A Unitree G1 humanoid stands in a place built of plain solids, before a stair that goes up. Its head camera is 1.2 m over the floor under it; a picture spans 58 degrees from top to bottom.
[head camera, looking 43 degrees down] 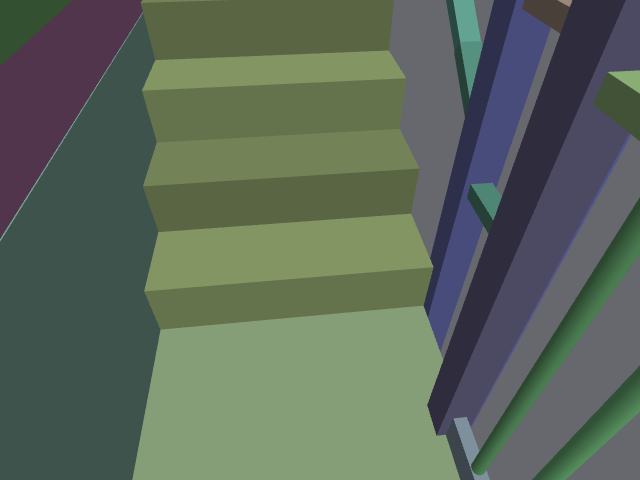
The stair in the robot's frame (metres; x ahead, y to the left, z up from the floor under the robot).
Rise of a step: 0.20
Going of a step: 0.27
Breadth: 0.90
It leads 6 degrees to the left of straight ahead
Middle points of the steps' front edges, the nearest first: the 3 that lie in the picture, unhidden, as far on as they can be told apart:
0.90 0.08 0.20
1.17 0.11 0.39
1.44 0.14 0.59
